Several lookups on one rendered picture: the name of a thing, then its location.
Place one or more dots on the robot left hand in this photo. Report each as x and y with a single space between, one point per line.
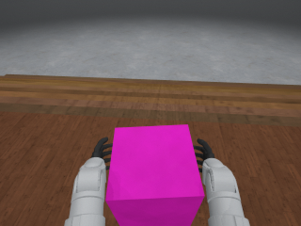
98 151

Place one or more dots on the carton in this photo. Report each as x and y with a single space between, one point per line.
153 177

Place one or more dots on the robot left forearm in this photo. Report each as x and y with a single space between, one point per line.
88 193

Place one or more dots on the robot right hand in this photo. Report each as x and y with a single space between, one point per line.
207 152

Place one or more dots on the robot right forearm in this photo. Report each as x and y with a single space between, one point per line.
223 195

